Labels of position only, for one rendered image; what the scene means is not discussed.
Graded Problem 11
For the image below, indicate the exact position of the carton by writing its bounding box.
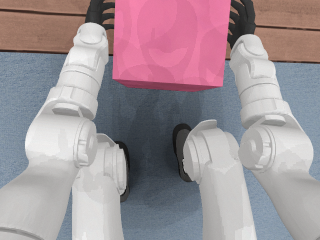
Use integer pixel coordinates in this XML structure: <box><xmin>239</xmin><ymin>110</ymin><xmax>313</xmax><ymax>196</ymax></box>
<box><xmin>112</xmin><ymin>0</ymin><xmax>231</xmax><ymax>92</ymax></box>

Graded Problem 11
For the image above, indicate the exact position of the right robot foot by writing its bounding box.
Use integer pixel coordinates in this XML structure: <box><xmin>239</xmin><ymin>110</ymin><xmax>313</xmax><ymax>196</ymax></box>
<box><xmin>172</xmin><ymin>123</ymin><xmax>193</xmax><ymax>183</ymax></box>

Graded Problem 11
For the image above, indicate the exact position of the robot left hand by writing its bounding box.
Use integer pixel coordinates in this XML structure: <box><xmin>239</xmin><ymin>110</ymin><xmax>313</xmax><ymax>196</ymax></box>
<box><xmin>84</xmin><ymin>0</ymin><xmax>115</xmax><ymax>30</ymax></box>

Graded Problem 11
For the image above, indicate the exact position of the right robot forearm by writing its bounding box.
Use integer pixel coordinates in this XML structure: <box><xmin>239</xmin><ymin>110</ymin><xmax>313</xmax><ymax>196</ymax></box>
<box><xmin>229</xmin><ymin>34</ymin><xmax>314</xmax><ymax>157</ymax></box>

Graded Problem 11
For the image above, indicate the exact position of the right robot upper arm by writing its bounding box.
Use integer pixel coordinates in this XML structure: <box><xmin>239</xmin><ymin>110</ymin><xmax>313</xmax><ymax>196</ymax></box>
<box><xmin>238</xmin><ymin>124</ymin><xmax>320</xmax><ymax>240</ymax></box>

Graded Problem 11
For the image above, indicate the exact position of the robot right hand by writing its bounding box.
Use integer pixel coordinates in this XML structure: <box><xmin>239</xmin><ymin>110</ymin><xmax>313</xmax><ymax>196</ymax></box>
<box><xmin>227</xmin><ymin>0</ymin><xmax>256</xmax><ymax>50</ymax></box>

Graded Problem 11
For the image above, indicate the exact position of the left robot upper arm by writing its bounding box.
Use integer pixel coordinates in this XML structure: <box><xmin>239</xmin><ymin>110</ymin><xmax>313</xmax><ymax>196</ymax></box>
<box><xmin>0</xmin><ymin>113</ymin><xmax>98</xmax><ymax>240</ymax></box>

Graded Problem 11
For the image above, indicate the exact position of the robot right thigh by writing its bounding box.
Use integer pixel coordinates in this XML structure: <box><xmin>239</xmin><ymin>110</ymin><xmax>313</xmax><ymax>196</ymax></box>
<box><xmin>185</xmin><ymin>128</ymin><xmax>257</xmax><ymax>240</ymax></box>

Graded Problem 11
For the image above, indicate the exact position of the left robot forearm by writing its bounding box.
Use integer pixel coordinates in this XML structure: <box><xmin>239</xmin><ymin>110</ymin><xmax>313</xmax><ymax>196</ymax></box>
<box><xmin>25</xmin><ymin>22</ymin><xmax>109</xmax><ymax>159</ymax></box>

